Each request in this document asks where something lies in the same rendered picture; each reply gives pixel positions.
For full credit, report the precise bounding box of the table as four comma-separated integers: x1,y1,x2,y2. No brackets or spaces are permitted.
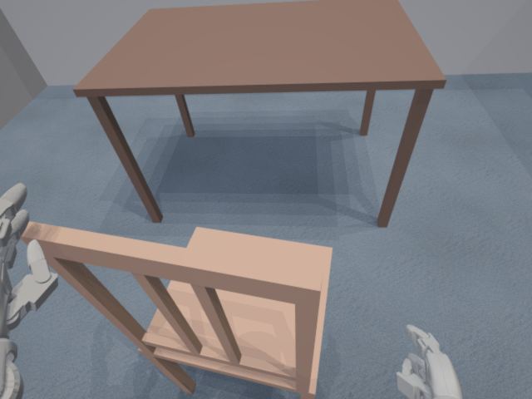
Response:
72,0,446,228

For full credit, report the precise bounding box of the robot left forearm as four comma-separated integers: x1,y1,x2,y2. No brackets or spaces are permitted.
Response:
0,338,24,399

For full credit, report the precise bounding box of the robot right hand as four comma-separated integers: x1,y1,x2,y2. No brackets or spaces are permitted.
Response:
397,324,463,399

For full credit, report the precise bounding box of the robot left hand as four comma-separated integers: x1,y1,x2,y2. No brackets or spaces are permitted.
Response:
0,183,58,339

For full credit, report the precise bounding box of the chair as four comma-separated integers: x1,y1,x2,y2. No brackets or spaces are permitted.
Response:
20,221,333,399

